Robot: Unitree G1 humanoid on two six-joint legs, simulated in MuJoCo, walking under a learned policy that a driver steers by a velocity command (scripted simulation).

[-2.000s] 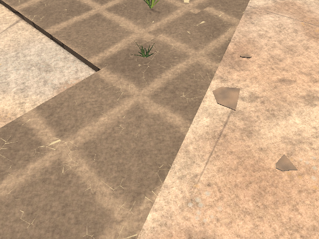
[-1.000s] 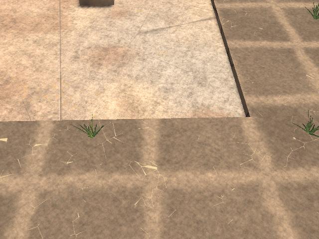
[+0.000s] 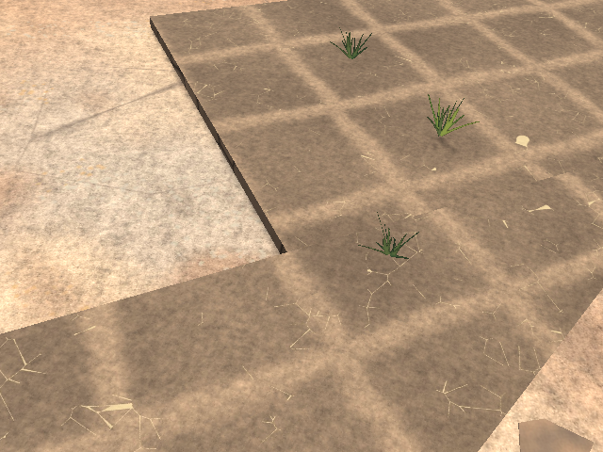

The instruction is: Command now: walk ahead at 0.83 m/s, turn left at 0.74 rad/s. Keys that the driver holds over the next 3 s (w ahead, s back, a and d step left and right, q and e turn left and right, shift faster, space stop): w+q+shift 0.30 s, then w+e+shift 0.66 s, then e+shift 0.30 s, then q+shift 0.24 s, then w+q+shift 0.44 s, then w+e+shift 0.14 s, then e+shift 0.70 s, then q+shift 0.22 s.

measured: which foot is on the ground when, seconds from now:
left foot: down 0.00-0.48, up 0.50-0.80, down 0.82-1.00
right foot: down 0.00-0.02, up 0.04-0.46, down 0.48-0.82, up 0.84-1.00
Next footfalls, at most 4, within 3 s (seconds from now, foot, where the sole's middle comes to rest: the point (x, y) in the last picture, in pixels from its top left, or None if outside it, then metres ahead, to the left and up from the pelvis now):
0.48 right None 0.50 0.04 -0.89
0.82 left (135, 382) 0.81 0.37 -0.89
1.22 right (249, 288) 1.14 0.09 -0.89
2.10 left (148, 243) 1.42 0.45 -1.01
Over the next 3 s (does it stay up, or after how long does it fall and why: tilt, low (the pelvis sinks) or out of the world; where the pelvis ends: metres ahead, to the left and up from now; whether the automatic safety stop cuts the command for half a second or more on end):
stays up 1.76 0.39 -0.24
